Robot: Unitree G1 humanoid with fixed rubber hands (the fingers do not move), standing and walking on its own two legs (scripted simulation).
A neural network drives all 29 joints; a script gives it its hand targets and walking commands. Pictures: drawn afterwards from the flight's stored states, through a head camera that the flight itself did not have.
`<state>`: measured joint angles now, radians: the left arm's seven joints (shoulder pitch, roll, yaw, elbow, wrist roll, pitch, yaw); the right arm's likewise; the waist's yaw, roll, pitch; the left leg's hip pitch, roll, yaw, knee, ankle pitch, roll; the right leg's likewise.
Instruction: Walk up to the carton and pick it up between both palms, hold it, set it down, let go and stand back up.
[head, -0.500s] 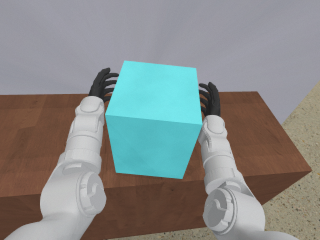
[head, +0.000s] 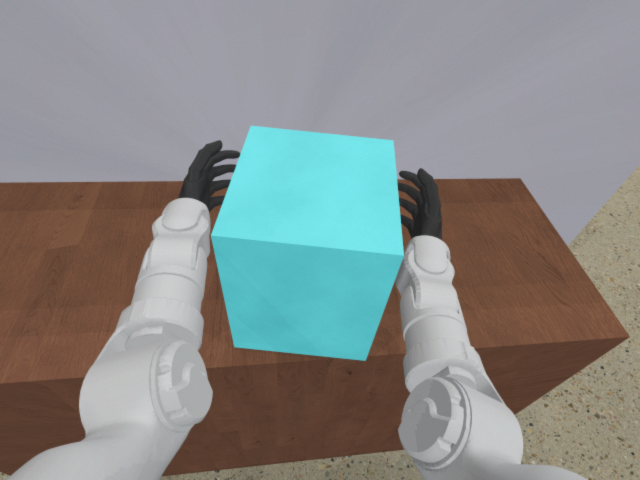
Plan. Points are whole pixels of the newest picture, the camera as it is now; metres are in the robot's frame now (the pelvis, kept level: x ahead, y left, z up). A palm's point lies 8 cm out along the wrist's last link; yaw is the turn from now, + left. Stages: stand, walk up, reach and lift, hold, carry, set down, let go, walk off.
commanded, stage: set down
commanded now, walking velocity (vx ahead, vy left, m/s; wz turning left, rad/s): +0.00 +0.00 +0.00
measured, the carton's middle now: (310, 248) +0.43 -0.01 +0.04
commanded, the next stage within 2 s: none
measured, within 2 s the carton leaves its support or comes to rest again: rests again in 0.26 s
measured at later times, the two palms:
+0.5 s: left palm (207, 201) +0.44 +0.13 +0.12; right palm (427, 235) +0.40 -0.16 +0.10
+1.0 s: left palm (206, 205) +0.44 +0.13 +0.11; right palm (427, 238) +0.40 -0.16 +0.10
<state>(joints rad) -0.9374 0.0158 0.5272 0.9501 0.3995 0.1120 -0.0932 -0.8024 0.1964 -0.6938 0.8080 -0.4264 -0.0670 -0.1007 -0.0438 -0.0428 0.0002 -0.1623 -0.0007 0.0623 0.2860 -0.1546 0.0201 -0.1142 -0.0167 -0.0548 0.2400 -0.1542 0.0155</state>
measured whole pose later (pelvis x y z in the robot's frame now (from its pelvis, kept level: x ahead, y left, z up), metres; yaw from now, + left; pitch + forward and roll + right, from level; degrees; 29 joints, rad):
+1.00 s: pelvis +0.00 +0.00 +0.00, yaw -1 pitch +2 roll +0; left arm -0.94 -0.04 0.64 0.90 0.49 0.05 -0.14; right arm -0.77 0.23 -0.72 0.72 -0.50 -0.10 -0.07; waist -0.03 -0.05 0.05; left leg -0.14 0.00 0.08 0.26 -0.15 0.02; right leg -0.11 -0.01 -0.04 0.24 -0.15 0.01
